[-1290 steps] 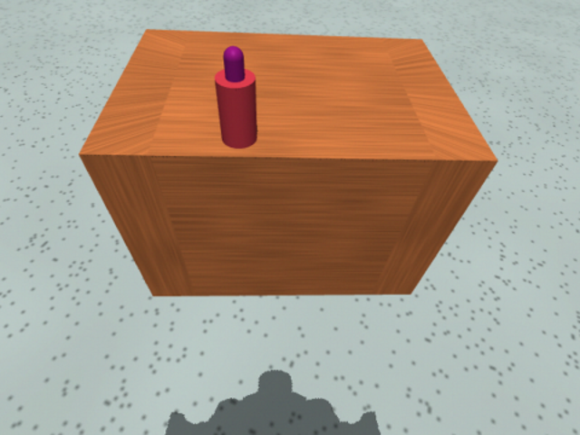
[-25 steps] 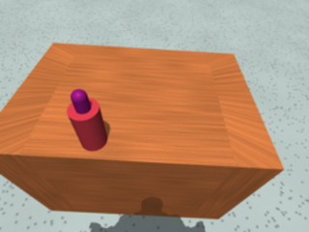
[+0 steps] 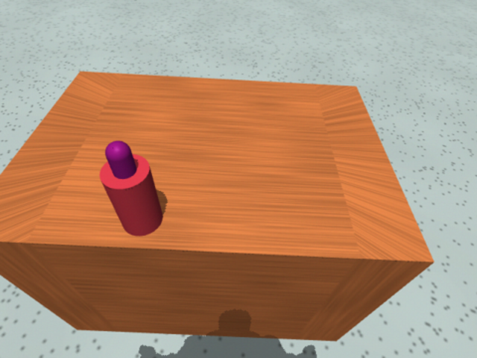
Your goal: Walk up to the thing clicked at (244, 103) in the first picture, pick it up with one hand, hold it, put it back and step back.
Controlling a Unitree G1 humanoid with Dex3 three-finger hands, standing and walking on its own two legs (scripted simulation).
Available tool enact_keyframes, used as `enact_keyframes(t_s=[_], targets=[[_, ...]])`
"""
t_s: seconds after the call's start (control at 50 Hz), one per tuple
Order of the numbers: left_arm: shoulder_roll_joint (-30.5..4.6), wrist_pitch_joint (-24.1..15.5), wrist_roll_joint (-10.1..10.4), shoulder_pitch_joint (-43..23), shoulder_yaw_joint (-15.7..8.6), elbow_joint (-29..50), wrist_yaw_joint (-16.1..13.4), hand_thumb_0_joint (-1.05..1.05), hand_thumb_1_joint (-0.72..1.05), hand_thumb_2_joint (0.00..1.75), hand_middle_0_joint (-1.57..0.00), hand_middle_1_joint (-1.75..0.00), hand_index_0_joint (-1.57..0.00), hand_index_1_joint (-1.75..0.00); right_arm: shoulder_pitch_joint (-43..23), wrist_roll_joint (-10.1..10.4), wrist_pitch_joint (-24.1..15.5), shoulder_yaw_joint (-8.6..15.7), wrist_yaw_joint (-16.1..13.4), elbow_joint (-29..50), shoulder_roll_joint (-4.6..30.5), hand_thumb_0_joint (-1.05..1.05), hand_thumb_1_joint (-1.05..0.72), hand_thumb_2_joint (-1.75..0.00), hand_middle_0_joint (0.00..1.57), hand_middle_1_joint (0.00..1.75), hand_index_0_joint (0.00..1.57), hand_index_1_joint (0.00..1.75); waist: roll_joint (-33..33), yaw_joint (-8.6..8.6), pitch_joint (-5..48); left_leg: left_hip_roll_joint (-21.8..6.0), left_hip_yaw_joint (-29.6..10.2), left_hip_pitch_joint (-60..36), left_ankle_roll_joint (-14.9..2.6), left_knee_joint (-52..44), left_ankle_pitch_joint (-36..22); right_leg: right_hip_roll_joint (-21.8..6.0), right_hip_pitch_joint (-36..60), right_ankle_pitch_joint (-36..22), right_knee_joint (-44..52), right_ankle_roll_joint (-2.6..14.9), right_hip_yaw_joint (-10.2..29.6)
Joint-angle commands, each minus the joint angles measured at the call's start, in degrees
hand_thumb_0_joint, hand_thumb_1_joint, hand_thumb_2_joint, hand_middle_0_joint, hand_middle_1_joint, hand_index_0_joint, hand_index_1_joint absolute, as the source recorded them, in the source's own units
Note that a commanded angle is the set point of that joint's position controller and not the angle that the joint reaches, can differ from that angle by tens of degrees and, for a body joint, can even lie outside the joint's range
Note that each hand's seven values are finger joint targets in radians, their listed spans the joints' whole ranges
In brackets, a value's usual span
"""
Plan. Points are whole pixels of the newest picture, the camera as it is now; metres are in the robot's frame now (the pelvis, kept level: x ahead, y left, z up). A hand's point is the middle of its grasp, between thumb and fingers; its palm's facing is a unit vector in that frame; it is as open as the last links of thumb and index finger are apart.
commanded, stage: stand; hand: left
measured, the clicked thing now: (131, 187) +0.41 +0.20 +0.03
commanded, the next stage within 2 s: none
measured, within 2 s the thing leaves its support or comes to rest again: neither
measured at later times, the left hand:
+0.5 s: hand out of the picture +0.07 +0.25 -0.16, palm faces -0.03 -0.94 -0.35, open 10.4 cm
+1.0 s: hand out of the picture +0.07 +0.25 -0.16, palm faces -0.03 -0.94 -0.35, open 7.4 cm
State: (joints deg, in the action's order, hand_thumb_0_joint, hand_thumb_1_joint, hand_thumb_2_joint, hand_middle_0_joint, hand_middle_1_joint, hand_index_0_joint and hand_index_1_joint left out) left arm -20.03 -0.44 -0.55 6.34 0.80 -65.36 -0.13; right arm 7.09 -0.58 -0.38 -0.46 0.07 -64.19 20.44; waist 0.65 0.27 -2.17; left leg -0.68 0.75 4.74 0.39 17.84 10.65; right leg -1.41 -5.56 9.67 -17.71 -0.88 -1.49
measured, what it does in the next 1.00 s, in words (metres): stands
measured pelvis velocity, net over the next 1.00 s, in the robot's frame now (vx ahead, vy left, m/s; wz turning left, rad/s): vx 0.00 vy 0.00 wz -0.01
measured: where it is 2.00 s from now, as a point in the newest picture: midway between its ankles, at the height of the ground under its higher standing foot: outside the picture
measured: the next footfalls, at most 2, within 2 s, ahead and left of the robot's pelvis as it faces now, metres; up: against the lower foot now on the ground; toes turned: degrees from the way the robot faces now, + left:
none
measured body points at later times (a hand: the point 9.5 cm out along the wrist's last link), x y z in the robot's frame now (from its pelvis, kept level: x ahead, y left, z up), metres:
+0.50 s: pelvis +0.00 +0.00 +0.00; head +0.00 -0.01 +0.45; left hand +0.07 +0.30 -0.13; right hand +0.07 -0.30 -0.14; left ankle -0.01 +0.12 -0.75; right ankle +0.00 -0.13 -0.75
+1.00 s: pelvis +0.00 +0.00 +0.00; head +0.01 -0.01 +0.45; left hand +0.07 +0.30 -0.13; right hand +0.07 -0.30 -0.13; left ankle -0.01 +0.12 -0.75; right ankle +0.00 -0.13 -0.75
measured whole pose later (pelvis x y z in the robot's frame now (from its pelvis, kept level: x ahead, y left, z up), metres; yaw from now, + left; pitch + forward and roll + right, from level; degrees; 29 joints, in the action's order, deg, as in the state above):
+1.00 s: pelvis +0.00 +0.00 +0.00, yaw +0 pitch -2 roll +0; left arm -20.1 -0.5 -0.5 7.0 0.8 -65.0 0.0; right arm 7.4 -0.5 -0.4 -0.3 0.2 -64.3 20.2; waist 0.4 0.4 -2.5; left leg -1.0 0.9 5.2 0.6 17.8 10.7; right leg -1.1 -6.1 9.6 -17.8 -0.6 -1.3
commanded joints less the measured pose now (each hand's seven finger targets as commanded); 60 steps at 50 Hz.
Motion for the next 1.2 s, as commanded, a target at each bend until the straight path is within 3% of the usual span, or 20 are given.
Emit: enact_keyframes(t_s=[0.0, 0.08, 0.12, 0.14, 0.3, 0.44, 0.62, 0.78, 1.0, 1.18], targets=[[-12.28, -1.30, -0.11, -2.33, -2.50, 3.28, -0.56, 0.00, -0.56, 0.05, -0.05, -0.05, -0.05, -0.05, -2.02, -0.15, -1.25, 2.19, -0.67, 3.19, 11.69, 0.00, -0.90, -0.90, 0.20, 0.30, 0.20, 0.30, -1.02, -0.25, 2.55, -6.82, -5.45, 0.99, -1.30, -3.46, -5.90, -6.39, 0.19, -5.50, 2.86, 1.82, 5.44], [-12.43, -1.29, -0.17, -2.39, -2.65, 3.41, -0.50, 0.00, -0.55, 0.05, -0.05, -0.05, -0.05, -0.05, -1.64, -0.31, -1.14, 2.31, -0.71, 3.06, 12.00, 0.00, -0.90, -0.90, 0.20, 0.30, 0.20, 0.30, -0.54, -0.47, 1.99, -6.44, -5.17, 1.77, -1.31, -3.38, -3.61, -6.57, -0.17, -5.28, 3.34, 1.92, 6.10], [-12.33, -1.31, -0.18, -2.28, -2.65, 3.55, -0.47, 0.00, -0.39, 0.21, -0.20, -0.21, -0.20, -0.21, -1.81, -0.33, -1.19, 2.33, -0.68, 3.10, 11.96, 0.00, -0.90, -0.90, 0.20, 0.30, 0.20, 0.30, -0.32, -0.34, 2.75, -6.79, -5.32, 1.52, -1.44, -3.27, -4.15, -6.69, 0.48, -5.49, 2.87, 2.08, 6.02], [-12.60, -1.24, -0.14, -2.52, -2.69, 3.51, -0.51, 0.00, -0.31, 0.29, -0.20, -0.29, -0.20, -0.29, -1.45, -0.34, -1.31, 2.26, -0.64, 3.07, 11.67, 0.00, -0.90, -0.90, 0.20, 0.30, 0.20, 0.30, -0.53, -0.41, 2.85, -6.75, -5.41, 1.91, -1.18, -3.69, -5.04, -6.63, 0.87, -5.76, 2.46, 2.11, 5.99], [-12.16, -1.27, -0.08, -1.93, -2.45, 3.50, -0.49, 0.00, 0.33, 0.90, -0.20, -0.30, -0.20, -0.30, -1.39, -0.22, -1.29, 2.20, -0.67, 2.74, 11.88, 0.00, -0.90, -0.90, 0.20, 0.30, 0.20, 0.30, -0.56, -0.26, 2.80, -6.81, -5.30, 0.87, -1.19, -3.16, -5.81, -6.55, 0.00, -6.76, 2.60, 2.00, 5.89], [-12.54, -1.39, -0.11, -1.88, -2.54, 3.74, -0.56, 0.00, 0.89, 0.90, -0.20, -0.30, -0.20, -0.30, -1.23, -0.19, -1.31, 2.22, -0.66, 3.10, 11.73, 0.00, -0.90, -0.90, 0.20, 0.30, 0.20, 0.30, -1.27, -0.24, 3.12, -7.02, -5.26, 0.80, -1.51, -3.12, -6.71, -6.61, 0.41, -7.46, 2.45, 1.89, 5.79], [-12.41, -1.24, -0.02, -1.65, -2.69, 3.39, -0.45, 0.00, 0.90, 0.90, -0.20, -0.30, -0.20, -0.30, -1.23, -0.11, -1.34, 2.28, -0.55, 2.91, 11.61, 0.00, -0.90, -0.90, 0.20, 0.30, 0.20, 0.30, -0.71, -0.14, 1.70, -6.78, -5.44, 1.34, -1.24, -3.96, -4.65, -6.35, -0.32, -5.20, 2.70, 2.01, 5.82], [-12.22, -1.47, -0.14, -1.76, -2.60, 3.84, -0.42, 0.00, 0.90, 0.90, -0.20, -0.30, -0.20, -0.30, -1.55, -0.14, -1.39, 2.42, -0.64, 3.26, 11.84, 0.00, -0.90, -0.90, 0.20, 0.30, 0.20, 0.30, -0.83, -0.25, 3.63, -7.07, -5.02, -0.20, -1.47, -2.61, -7.45, -6.72, 0.18, -8.74, 2.43, 1.97, 6.08], [-12.13, -1.26, -0.06, -1.32, -2.57, 3.56, -0.47, 0.00, 0.90, 0.90, -0.20, -0.30, -0.20, -0.30, -1.53, -0.10, -1.25, 2.29, -0.65, 2.87, 11.71, 0.00, -0.90, -0.90, 0.20, 0.30, 0.20, 0.30, -0.51, -0.08, 2.32, -6.94, -5.18, 0.54, -1.17, -3.28, -5.82, -6.35, -0.64, -6.35, 2.57, 1.92, 5.83], [-12.13, -1.43, -0.12, -1.32, -2.59, 3.70, -0.52, 0.00, 0.90, 0.90, -0.20, -0.30, -0.20, -0.30, -1.80, -0.05, -1.26, 2.39, -0.61, 3.04, 11.54, 0.00, -0.90, -0.90, 0.20, 0.30, 0.20, 0.30, -0.86, -0.19, 3.34, -7.12, -4.87, -0.42, -1.42, -2.55, -7.92, -6.61, 0.35, -9.65, 2.43, 2.01, 5.80]])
